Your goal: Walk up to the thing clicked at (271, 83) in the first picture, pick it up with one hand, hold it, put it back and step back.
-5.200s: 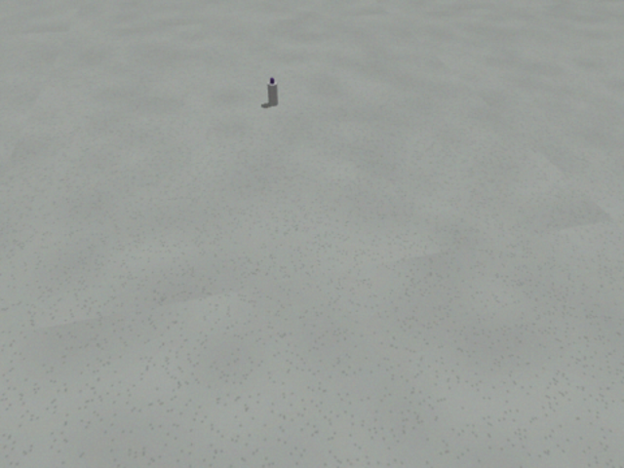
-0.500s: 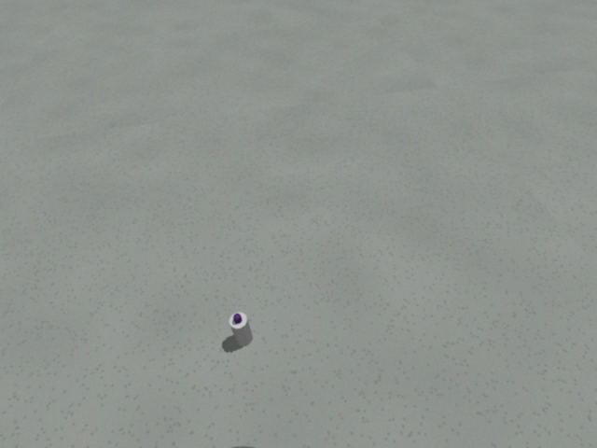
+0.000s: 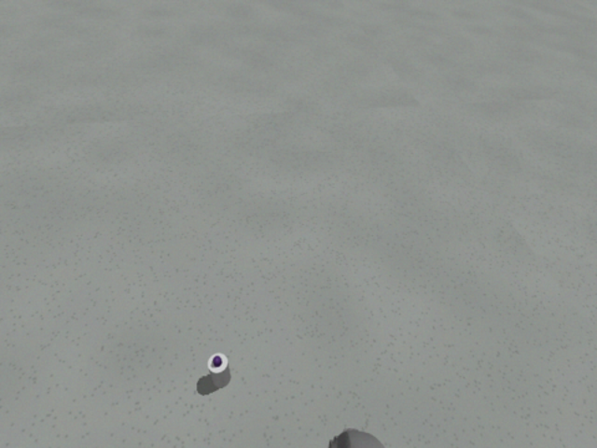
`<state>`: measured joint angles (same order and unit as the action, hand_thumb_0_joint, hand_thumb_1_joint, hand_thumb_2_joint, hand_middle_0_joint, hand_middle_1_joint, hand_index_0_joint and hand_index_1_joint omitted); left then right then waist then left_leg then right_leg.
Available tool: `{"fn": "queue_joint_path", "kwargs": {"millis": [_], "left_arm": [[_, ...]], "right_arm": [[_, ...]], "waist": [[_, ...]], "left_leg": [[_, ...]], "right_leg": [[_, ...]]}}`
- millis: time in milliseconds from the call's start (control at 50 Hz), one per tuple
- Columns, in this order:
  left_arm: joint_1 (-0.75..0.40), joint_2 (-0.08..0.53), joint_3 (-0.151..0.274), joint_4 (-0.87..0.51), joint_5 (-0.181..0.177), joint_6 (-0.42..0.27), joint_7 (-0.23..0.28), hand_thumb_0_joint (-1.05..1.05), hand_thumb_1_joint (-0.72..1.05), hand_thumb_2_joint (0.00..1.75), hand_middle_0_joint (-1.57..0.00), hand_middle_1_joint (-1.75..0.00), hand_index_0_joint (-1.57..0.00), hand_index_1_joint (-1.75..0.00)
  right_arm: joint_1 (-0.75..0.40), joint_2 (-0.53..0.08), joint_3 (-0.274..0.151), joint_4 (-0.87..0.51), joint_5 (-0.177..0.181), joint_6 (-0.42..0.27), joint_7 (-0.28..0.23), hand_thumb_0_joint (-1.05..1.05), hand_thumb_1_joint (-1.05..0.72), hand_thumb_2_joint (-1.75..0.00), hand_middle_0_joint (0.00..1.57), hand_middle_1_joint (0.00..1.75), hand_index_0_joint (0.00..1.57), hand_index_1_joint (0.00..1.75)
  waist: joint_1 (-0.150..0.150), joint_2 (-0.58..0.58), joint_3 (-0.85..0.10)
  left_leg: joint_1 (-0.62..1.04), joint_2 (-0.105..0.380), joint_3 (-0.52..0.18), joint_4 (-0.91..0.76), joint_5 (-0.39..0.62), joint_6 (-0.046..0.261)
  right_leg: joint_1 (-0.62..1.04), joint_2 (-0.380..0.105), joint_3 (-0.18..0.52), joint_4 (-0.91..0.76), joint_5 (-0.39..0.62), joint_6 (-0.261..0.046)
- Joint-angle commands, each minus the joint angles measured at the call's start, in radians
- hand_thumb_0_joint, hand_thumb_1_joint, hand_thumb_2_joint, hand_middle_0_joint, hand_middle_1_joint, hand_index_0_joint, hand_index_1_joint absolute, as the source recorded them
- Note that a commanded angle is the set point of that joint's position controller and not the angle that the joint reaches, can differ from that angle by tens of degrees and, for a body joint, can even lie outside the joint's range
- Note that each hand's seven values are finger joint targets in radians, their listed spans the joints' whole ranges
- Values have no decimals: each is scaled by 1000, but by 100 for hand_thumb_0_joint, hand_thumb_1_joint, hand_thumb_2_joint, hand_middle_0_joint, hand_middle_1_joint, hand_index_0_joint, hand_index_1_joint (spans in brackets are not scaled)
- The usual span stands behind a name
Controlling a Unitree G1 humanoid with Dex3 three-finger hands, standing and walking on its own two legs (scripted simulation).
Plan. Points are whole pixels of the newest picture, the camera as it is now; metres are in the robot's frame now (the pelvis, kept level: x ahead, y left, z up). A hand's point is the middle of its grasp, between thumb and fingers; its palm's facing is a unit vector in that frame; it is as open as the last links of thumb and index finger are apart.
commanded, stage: walk up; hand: left
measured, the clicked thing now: (219, 369) +0.45 +0.19 -0.68
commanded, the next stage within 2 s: stand in 1.74 s
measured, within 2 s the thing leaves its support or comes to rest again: neither
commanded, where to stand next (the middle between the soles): +0.11 -0.01 m, yaw +0 degrees
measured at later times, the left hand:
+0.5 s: hand out of the picture +0.15 +0.26 -0.16, palm faces -0.02 -0.93 -0.36, open 7.4 cm
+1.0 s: hand (124, 423) +0.19 +0.24 -0.14, palm faces -0.02 -0.94 -0.35, open 7.4 cm
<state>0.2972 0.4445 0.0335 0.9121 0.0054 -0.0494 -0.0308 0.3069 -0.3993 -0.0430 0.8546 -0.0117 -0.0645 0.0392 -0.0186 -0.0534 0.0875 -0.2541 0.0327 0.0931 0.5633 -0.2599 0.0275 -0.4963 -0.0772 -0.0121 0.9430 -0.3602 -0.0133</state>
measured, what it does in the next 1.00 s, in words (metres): walks ahead: right foot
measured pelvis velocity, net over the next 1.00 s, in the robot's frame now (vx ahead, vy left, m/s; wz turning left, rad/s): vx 0.10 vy -0.01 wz -0.01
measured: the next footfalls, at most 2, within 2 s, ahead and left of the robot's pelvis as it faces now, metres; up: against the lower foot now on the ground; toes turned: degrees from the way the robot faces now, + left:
right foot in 0.16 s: +0.16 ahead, -0.14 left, +0.00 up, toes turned -1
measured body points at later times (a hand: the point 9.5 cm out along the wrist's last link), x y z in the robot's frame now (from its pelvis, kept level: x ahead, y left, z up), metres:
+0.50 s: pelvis +0.07 +0.00 -0.01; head +0.08 +0.00 +0.44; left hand +0.15 +0.31 -0.13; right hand +0.12 -0.32 -0.13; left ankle +0.09 +0.12 -0.73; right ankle +0.12 -0.14 -0.73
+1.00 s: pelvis +0.10 -0.01 +0.01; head +0.11 -0.01 +0.46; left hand +0.19 +0.29 -0.12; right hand +0.22 -0.31 -0.11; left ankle +0.09 +0.12 -0.73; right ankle +0.12 -0.14 -0.73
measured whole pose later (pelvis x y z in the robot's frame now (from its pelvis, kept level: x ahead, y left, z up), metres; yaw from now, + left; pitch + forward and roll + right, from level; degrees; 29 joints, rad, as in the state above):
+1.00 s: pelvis +0.10 -0.01 +0.01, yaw +0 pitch -2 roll +0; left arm 0.07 0.35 -0.01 1.15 0.00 -0.02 -0.01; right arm 0.03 -0.36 0.00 1.12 0.00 -0.02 0.01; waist 0.01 0.01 0.05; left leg -0.12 0.03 0.05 0.38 -0.23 -0.02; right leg -0.18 -0.02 -0.01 0.40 -0.18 0.01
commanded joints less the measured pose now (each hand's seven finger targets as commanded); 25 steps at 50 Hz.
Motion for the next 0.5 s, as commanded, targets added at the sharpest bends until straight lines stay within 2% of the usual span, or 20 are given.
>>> {"fn": "queue_joint_path", "kwargs": {"millis": [0,20,40,80,100,120,140,160,180,200,240,320,340,360,380,400,420,440,460,480], "left_arm": [[11,126,50,-53,-2,-8,14,0,90,90,-20,-30,-20,-30],[16,119,51,-44,-3,-5,19,0,90,90,-20,-30,-20,-30],[0,119,53,-37,-4,-4,23,0,90,90,-20,-30,-20,-30],[0,116,51,-26,-3,-5,29,0,90,90,-20,-30,-20,-30],[-4,128,55,-17,2,-8,32,0,90,90,-20,-30,-20,-30],[-5,159,60,-17,6,-14,37,0,90,90,-20,-30,-20,-30],[58,231,84,-31,17,-25,34,0,90,90,-20,-30,-20,-30],[8,287,89,-45,10,-28,32,0,90,90,-20,-30,-20,-30],[-22,312,96,-51,9,-19,30,0,90,90,-20,-30,-20,-30],[-27,277,88,-53,5,-13,32,0,90,90,-20,-30,-20,-30],[-82,250,75,-58,14,-8,36,0,90,90,-20,-30,-20,-30],[-122,208,62,-60,21,3,28,0,90,90,-20,-30,-20,-30],[-144,205,59,-58,16,8,27,0,90,90,-20,-30,-20,-30],[-174,188,51,-58,6,15,24,0,90,90,-20,-30,-20,-30],[-178,149,36,-55,-1,21,22,0,90,90,-20,-30,-20,-30],[-172,98,21,-54,-8,27,21,0,90,90,-20,-30,-20,-30],[-163,95,17,-36,-16,32,23,0,90,90,-20,-30,-20,-30],[-164,159,38,-1,-7,34,29,0,90,90,-20,-30,-20,-30],[-142,141,30,11,-5,29,25,0,90,90,-20,-30,-20,-30],[-132,118,24,34,-7,20,25,0,90,90,-20,-30,-20,-30]], "right_arm": [[-18,-255,-62,-62,2,-21,-31,0,-90,-90,20,30,20,30],[-34,-252,-58,-62,6,-17,-34,0,-90,-90,20,30,20,30],[-35,-249,-56,-57,9,-11,-38,0,-90,-90,20,30,20,30],[-59,-249,-51,-53,17,3,-42,0,-90,-90,20,30,20,30],[-72,-229,-42,-52,23,10,-41,0,-90,-90,20,30,20,30],[-55,-187,-26,-46,28,14,-43,0,-90,-90,20,30,20,30],[-3,-157,-18,-61,26,11,-38,0,-90,-90,20,30,20,30],[19,-159,-15,-45,17,24,-42,0,-90,-90,20,30,20,30],[-15,-235,-43,-24,4,30,-53,0,-90,-90,20,30,20,30],[-29,-248,-45,-9,8,31,-49,0,-90,-90,20,30,20,30],[8,-235,-46,31,10,30,-42,0,-90,-90,20,30,20,30],[13,-189,-36,75,-1,19,-35,0,-90,-90,20,30,20,30],[23,-176,-33,87,0,13,-37,0,-90,-90,20,30,20,30],[51,-174,-33,109,-7,8,-42,0,-90,-90,20,30,20,30],[39,-187,-37,116,-14,3,-48,0,-90,-90,20,30,20,30],[7,-227,-44,109,-24,-2,-53,0,-90,-90,20,30,20,30],[-89,-291,-50,81,-16,-6,-52,0,-90,-90,20,30,20,30],[-147,-308,-50,74,-8,-2,-47,0,-90,-90,20,30,20,30],[-193,-270,-33,71,-7,-2,-47,0,-90,-90,20,30,20,30],[-204,-242,-19,81,-6,-2,-46,0,-90,-90,20,30,20,30]], "waist": [[19,212,-27],[29,214,-52],[22,203,-71],[36,181,-108],[48,152,-119],[57,76,-137],[63,-117,-202],[47,-161,-163],[66,-132,-117],[67,-87,-84],[37,-120,-60],[31,-136,-108],[18,-135,-116],[-7,-102,-124],[-13,-49,-113],[-7,73,-98],[22,203,-60],[28,163,-5],[57,125,-10],[64,131,-34]], "left_leg": [[-25,224,-155,-162,520,180],[-36,224,-138,-121,581,174],[-41,214,-132,-86,597,164],[-39,187,-112,-1,494,137],[-86,163,-109,43,360,106],[-108,134,-91,100,232,66],[-201,50,-41,301,-64,45],[-296,-33,-30,408,-362,16],[-305,7,-85,473,-410,19],[-296,25,-114,471,-365,16],[-262,43,-100,397,-266,8],[-100,-3,-49,176,-183,-6],[-43,-16,-36,86,-122,-11],[52,-25,-22,8,-17,-10],[96,-18,-49,-53,1,-3],[98,89,-227,-167,-80,21],[-27,267,-493,-302,-324,104],[-152,301,-498,-313,-381,157],[-121,249,-400,-258,-272,135],[-79,190,-296,-190,-105,94]], "right_leg": [[73,-7,-17,-146,111,2],[120,9,-31,-160,139,0],[156,26,-39,-183,147,-5],[234,52,-54,-304,220,-17],[309,59,-43,-361,264,-32],[366,17,20,-426,320,-53],[465,-144,286,-514,176,-103],[425,-310,529,-633,-14,-233],[357,-342,576,-633,-130,-292],[307,-298,503,-644,-166,-279],[243,-209,368,-631,-182,-217],[185,-140,213,-562,-4,-182],[166,-129,191,-521,27,-173],[94,-128,164,-475,4,-149],[41,-107,142,-432,-26,-115],[-24,-59,105,-359,-74,-70],[-4,41,20,-252,-104,-19],[102,28,35,-184,-120,-14],[134,24,35,-263,-72,-18],[180,22,35,-371,28,-20]]}}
